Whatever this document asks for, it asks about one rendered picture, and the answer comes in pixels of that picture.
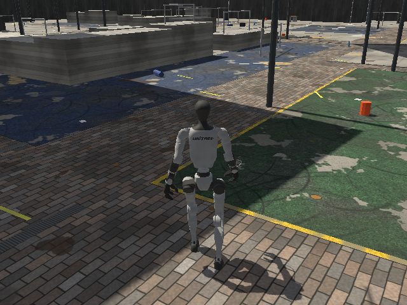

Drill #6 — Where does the robot head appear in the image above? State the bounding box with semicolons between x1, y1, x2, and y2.
192;100;214;130

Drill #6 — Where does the right robot hand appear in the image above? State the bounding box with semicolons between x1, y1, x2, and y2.
224;170;239;182

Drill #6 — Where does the robot right shin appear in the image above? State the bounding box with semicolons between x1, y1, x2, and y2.
214;216;224;261

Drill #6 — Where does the left robot upper arm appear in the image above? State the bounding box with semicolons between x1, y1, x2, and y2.
173;128;190;164

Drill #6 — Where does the robot right forearm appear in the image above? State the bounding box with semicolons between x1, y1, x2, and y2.
227;152;238;173

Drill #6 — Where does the left robot hand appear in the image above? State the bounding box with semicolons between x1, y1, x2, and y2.
163;183;178;200

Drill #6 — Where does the robot left forearm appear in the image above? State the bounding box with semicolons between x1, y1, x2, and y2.
165;154;179;185

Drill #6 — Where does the right robot upper arm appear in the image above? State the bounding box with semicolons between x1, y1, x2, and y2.
216;127;234;161

